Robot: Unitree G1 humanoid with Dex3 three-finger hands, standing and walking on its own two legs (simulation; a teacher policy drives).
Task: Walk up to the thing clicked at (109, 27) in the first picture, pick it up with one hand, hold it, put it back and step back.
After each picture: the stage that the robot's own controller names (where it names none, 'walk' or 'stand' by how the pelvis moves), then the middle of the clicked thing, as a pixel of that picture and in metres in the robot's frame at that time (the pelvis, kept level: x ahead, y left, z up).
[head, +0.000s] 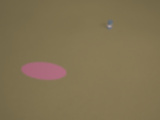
stand; (109, 24) +1.83 -0.37 -0.72
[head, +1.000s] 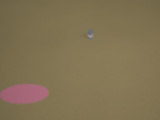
walk; (90, 34) +1.72 +0.03 -0.70
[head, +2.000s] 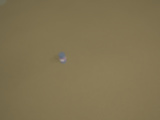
walk; (62, 57) +1.18 +0.31 -0.72
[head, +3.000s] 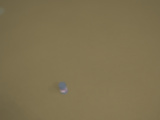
walk; (63, 88) +0.79 +0.28 -0.72
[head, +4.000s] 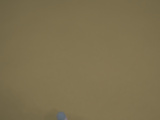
walk; (62, 118) +0.49 +0.25 -0.72
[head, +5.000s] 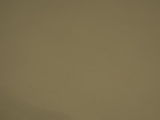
stand; out of the picture +0.42 +0.20 -0.71
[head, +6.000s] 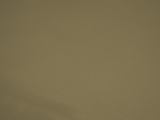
stand; out of the picture +0.41 +0.19 -0.72
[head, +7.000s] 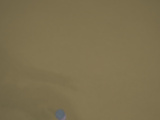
walk; (60, 115) +0.36 +0.19 -0.70
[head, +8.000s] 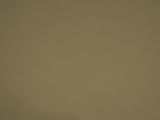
stand; out of the picture +0.43 +0.21 -0.70
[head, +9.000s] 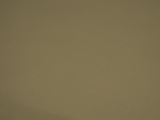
stand; out of the picture +0.40 +0.20 -0.72
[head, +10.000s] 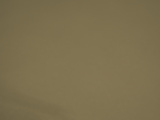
stand; out of the picture +0.37 +0.19 -0.72
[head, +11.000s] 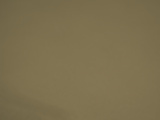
stand; out of the picture +0.37 +0.19 -0.72
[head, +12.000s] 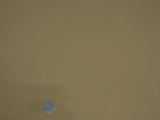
go down; (49, 107) +0.40 +0.20 -0.61
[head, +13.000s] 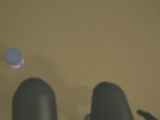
go down; (15, 59) +0.43 +0.29 -0.30
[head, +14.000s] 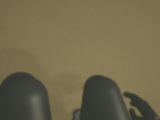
close in; out of the picture +0.41 +0.32 -0.27
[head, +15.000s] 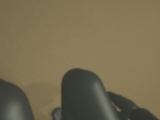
close; out of the picture +0.37 +0.34 -0.22
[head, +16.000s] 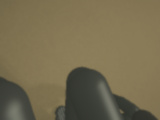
lift; out of the picture +0.35 +0.33 -0.21
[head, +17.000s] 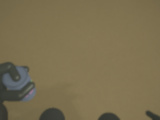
lift; (21, 85) +0.33 +0.21 +0.00
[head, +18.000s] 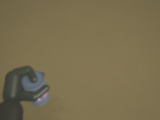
hold; (36, 89) +0.33 +0.17 +0.02
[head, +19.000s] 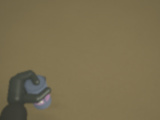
hold; (39, 92) +0.33 +0.17 -0.01
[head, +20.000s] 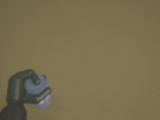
hold; (38, 92) +0.32 +0.17 +0.01
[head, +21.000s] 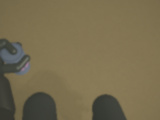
crouch; (16, 60) +0.41 +0.24 -0.09
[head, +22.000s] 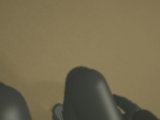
lower; out of the picture +0.37 +0.36 -0.23
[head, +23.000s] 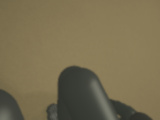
lower; out of the picture +0.40 +0.35 -0.22
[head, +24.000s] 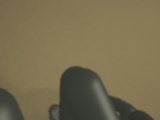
lower; out of the picture +0.39 +0.35 -0.22
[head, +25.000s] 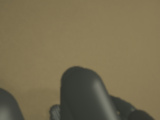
lower; out of the picture +0.38 +0.36 -0.21
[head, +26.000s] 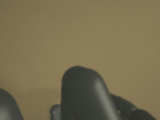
loosen; out of the picture +0.38 +0.36 -0.21
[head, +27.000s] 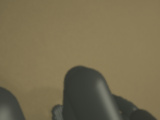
withdraw; out of the picture +0.36 +0.35 -0.21
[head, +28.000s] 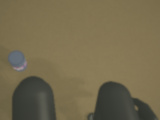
stand; (18, 61) +0.43 +0.30 -0.31
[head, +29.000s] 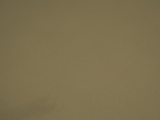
stand; out of the picture +0.37 +0.19 -0.66
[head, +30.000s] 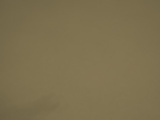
stand; out of the picture +0.39 +0.21 -0.67
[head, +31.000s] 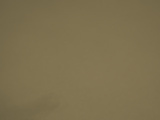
stand; out of the picture +0.39 +0.21 -0.67
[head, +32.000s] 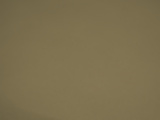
stand; out of the picture +0.41 +0.19 -0.72
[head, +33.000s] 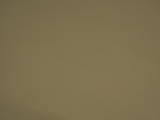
stand; out of the picture +0.37 +0.21 -0.72
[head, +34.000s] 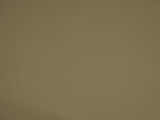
walk; out of the picture +0.37 +0.21 -0.73
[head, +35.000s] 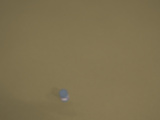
walk; (64, 95) +0.58 +0.19 -0.70
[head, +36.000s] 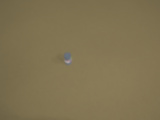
walk; (67, 58) +0.95 +0.16 -0.69
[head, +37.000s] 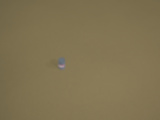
stand; (61, 63) +1.01 +0.16 -0.71
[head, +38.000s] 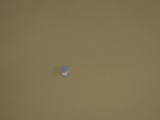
stand; (65, 71) +0.98 +0.19 -0.73
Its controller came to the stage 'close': yes
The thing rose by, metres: 0.71
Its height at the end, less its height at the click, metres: +0.00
